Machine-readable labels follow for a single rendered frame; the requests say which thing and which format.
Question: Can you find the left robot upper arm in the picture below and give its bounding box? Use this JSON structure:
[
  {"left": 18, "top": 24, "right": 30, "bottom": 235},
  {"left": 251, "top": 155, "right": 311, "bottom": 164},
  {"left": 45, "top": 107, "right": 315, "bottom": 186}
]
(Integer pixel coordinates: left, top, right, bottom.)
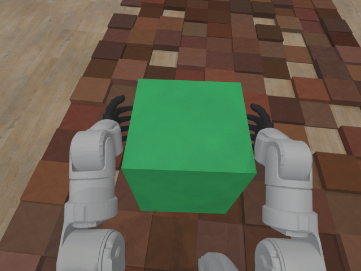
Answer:
[{"left": 57, "top": 229, "right": 125, "bottom": 271}]

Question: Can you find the right robot hand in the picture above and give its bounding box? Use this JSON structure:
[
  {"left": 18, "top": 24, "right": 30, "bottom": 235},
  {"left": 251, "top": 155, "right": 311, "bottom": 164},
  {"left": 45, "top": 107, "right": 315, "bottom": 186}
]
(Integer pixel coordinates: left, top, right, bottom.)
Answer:
[{"left": 246, "top": 103, "right": 274, "bottom": 151}]

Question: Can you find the robot right thigh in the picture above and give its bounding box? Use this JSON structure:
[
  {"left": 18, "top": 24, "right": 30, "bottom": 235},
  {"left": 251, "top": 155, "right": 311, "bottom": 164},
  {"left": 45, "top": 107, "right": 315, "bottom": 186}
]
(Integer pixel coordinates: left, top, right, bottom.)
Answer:
[{"left": 198, "top": 252, "right": 239, "bottom": 271}]

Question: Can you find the robot right forearm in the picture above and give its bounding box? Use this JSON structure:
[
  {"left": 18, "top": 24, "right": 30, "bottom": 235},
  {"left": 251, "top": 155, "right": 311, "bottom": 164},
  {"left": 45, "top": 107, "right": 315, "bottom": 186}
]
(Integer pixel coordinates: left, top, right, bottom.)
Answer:
[{"left": 254, "top": 128, "right": 327, "bottom": 271}]

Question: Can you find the left robot hand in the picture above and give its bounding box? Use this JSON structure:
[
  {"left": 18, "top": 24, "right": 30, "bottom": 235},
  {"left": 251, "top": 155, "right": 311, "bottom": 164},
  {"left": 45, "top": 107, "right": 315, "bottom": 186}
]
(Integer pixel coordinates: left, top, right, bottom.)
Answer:
[{"left": 103, "top": 95, "right": 133, "bottom": 142}]

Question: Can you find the carton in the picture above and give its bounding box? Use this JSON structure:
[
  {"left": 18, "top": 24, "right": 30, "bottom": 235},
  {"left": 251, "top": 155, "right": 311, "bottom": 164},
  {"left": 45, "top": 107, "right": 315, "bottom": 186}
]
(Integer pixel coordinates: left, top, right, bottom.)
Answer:
[{"left": 121, "top": 78, "right": 257, "bottom": 214}]

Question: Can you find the right robot upper arm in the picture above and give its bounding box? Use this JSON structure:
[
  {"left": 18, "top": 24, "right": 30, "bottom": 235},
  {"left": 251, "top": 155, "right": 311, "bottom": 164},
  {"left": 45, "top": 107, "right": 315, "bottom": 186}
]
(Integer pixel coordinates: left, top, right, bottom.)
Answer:
[{"left": 255, "top": 238, "right": 325, "bottom": 271}]

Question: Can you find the robot left forearm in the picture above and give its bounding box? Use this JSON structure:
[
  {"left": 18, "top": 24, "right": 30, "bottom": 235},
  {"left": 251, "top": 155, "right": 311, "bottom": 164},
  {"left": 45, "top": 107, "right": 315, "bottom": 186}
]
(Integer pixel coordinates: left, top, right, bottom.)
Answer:
[{"left": 56, "top": 119, "right": 123, "bottom": 271}]

